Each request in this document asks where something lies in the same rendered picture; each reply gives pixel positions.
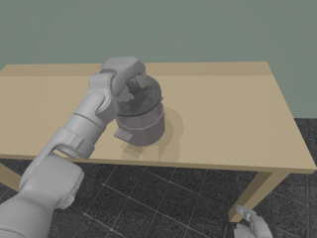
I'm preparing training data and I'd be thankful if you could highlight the left robot upper arm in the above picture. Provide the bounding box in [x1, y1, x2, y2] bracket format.
[0, 152, 84, 238]

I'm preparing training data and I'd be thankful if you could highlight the robot left hand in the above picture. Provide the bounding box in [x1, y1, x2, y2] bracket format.
[100, 56, 147, 102]

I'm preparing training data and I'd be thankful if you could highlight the table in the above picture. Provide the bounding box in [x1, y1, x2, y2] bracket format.
[0, 61, 317, 222]

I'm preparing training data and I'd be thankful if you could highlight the lid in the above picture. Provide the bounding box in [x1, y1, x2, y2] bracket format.
[117, 75, 161, 118]

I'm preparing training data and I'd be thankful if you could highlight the robot right hand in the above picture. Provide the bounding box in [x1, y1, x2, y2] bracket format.
[234, 205, 273, 238]

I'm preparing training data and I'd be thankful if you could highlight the knob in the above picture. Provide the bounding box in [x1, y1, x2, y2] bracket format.
[126, 80, 140, 95]

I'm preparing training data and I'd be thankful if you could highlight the left robot forearm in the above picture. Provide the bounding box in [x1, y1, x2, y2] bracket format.
[19, 66, 127, 191]

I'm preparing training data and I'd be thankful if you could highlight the pot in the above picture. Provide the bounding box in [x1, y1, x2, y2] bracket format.
[114, 96, 165, 147]

